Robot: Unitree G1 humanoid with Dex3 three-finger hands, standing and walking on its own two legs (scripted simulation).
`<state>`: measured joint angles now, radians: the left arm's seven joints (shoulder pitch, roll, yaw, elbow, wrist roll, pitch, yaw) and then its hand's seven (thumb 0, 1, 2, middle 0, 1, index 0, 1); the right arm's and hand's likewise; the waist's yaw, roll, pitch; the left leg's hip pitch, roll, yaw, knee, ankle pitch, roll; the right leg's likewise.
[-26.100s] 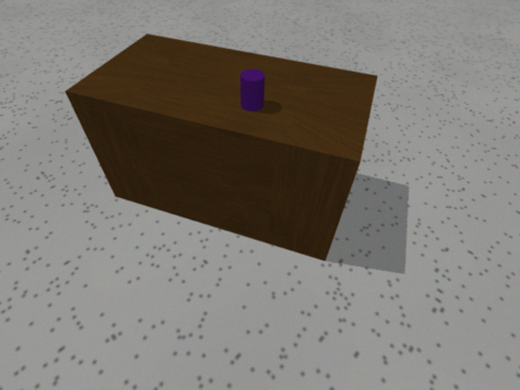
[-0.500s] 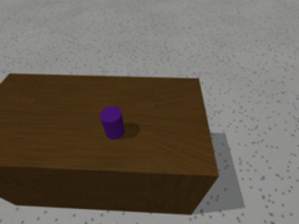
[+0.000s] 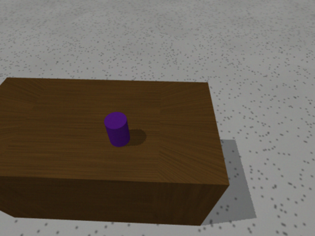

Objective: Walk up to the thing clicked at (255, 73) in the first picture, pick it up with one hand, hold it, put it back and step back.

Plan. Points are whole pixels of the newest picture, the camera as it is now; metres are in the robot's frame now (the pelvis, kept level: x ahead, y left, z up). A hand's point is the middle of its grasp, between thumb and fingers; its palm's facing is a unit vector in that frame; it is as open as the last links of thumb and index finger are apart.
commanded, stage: stand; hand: left
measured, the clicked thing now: (117, 129) +0.51 +0.17 -0.12
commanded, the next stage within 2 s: step back in 0.66 s
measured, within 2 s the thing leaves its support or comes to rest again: neither
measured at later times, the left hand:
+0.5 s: hand out of the picture +0.07 +0.26 -0.15, palm faces -0.01 -0.94 -0.35, open 7.4 cm
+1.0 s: hand out of the picture +0.09 +0.33 -0.18, palm faces -0.02 -0.93 -0.38, open 7.4 cm
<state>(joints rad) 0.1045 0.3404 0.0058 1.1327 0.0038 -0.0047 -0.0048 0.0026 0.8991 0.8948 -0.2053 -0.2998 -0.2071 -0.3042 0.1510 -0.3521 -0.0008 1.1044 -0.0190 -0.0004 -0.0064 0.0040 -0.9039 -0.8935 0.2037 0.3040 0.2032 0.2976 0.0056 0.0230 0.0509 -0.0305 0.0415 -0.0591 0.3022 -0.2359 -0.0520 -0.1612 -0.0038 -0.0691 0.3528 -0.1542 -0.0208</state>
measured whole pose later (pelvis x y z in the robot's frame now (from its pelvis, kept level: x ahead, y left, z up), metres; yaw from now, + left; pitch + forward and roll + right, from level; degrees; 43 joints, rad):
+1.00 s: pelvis -0.07 +0.06 -0.03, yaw +0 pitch -2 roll +1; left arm -0.03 0.41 0.06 0.92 0.01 0.06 0.02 0.00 0.90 0.89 -0.21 -0.30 -0.21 -0.30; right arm 0.14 -0.40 -0.07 0.96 -0.02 0.04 0.00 0.00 -0.91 -0.89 0.20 0.30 0.20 0.30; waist -0.01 -0.06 0.21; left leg -0.24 -0.04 -0.02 0.67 -0.41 0.01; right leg -0.44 -0.09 0.01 0.68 -0.24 0.02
